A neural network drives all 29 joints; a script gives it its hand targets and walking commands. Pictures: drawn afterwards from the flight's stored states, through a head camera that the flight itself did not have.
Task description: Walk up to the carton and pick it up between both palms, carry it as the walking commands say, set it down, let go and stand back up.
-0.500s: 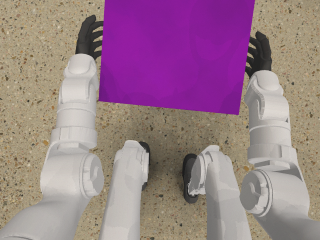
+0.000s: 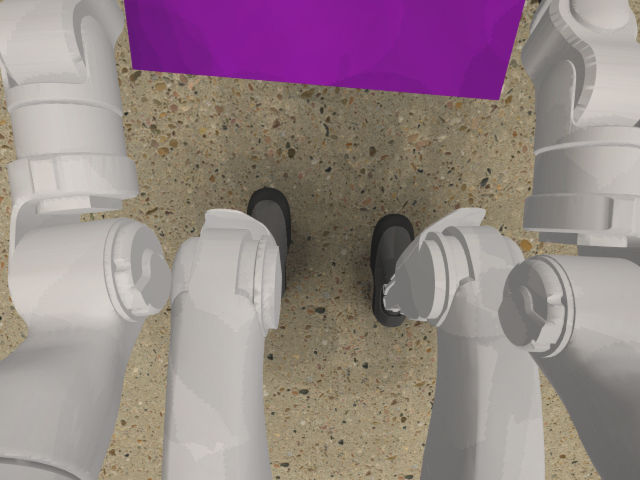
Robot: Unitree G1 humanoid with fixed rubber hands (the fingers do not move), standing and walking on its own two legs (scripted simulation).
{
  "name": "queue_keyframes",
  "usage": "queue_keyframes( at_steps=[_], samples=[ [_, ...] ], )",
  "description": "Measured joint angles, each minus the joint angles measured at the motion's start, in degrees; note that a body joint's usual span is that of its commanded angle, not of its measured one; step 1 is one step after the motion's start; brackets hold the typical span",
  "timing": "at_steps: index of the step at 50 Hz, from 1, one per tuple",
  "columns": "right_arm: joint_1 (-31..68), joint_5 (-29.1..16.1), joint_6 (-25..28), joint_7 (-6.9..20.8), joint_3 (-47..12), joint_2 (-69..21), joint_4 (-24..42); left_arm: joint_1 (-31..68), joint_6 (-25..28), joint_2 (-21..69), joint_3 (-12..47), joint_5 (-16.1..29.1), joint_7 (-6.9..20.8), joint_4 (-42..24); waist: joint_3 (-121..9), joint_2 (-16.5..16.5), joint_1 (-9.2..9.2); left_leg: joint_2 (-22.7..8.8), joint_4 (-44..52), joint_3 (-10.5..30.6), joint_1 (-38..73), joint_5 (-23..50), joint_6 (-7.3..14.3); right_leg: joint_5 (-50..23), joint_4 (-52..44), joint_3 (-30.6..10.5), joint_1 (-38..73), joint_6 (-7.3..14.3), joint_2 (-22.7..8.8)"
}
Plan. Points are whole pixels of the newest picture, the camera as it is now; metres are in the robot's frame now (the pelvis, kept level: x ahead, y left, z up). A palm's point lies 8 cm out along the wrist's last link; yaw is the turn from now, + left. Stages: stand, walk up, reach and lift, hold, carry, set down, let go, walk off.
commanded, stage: set down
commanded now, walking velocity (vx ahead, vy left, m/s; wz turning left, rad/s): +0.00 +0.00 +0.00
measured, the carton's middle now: out of the picture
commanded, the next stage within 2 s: none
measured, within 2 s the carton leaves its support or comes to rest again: rests again in 1.30 s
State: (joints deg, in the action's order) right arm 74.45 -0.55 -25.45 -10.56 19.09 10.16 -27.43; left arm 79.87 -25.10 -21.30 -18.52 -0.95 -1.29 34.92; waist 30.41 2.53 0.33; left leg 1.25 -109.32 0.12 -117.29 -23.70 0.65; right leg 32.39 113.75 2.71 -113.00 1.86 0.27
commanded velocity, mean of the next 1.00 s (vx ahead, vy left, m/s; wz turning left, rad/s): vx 0.00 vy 0.00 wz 0.00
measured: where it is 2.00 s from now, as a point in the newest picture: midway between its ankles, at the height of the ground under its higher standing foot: (330, 277)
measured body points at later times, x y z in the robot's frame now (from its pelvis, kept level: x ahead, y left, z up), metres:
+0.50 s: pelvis +0.03 +0.00 -0.03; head +0.42 +0.02 +0.18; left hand +0.60 +0.22 -0.22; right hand +0.58 -0.16 -0.22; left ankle +0.16 +0.11 -0.41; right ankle +0.12 -0.11 -0.41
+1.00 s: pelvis +0.04 +0.00 -0.06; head +0.42 +0.03 +0.16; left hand +0.60 +0.22 -0.25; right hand +0.59 -0.17 -0.25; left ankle +0.16 +0.11 -0.41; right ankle +0.12 -0.11 -0.41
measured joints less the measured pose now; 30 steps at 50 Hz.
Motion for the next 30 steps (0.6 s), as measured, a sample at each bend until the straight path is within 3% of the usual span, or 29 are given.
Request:
queue_keyframes(
  at_steps=[3,12,30],
  samples=[
    [1.2,0.0,0.2,-0.2,0.0,0.1,-0.4,1.4,0.2,-0.6,0.0,0.0,0.1,0.7,-0.2,0.1,0.00,0.0,-0.3,0.0,0.0,-0.1,0.0,0.1,0.3,0.0,0.0,0.0,0.0],
    [3.9,0.0,4.1,-0.2,0.1,0.9,-10.0,5.9,3.7,-2.0,0.0,0.0,0.4,11.7,-0.5,0.0,0.00,0.0,-3.2,-0.1,-1.2,-1.9,0.0,2.1,3.2,0.0,-0.9,0.0,0.0],
    [5.2,-0.9,7.5,2.5,-2.4,3.7,-14.5,5.8,7.5,-2.4,1.5,0.0,-0.4,13.7,-0.4,0.7,0.00,-0.2,-11.0,-0.3,-5.9,-7.1,0.2,7.8,10.3,0.0,-4.6,0.0,0.5]
  ],
)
